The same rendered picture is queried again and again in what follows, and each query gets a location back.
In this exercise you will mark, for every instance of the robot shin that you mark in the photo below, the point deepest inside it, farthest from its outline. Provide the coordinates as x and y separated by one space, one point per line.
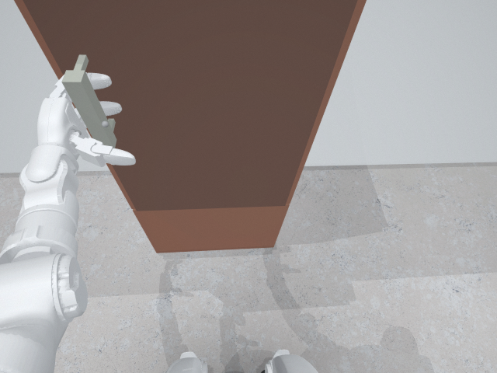
280 352
187 354

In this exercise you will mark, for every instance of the robot left shin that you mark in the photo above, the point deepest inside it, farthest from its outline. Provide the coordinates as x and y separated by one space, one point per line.
187 354

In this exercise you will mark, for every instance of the cupboard door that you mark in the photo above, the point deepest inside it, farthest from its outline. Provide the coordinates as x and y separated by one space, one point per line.
218 97

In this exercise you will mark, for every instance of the left robot upper arm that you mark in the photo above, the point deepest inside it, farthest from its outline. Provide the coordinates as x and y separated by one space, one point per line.
39 297

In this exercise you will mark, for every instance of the robot right shin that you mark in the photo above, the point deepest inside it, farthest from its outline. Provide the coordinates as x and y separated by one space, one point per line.
280 352

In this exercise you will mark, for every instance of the handle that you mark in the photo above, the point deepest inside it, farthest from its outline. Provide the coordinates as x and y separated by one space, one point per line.
82 94

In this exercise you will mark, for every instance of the robot left forearm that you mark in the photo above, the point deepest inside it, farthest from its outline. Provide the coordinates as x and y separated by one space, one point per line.
48 219

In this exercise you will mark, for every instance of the left robot hand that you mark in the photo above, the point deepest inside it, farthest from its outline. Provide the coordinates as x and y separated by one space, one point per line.
58 121

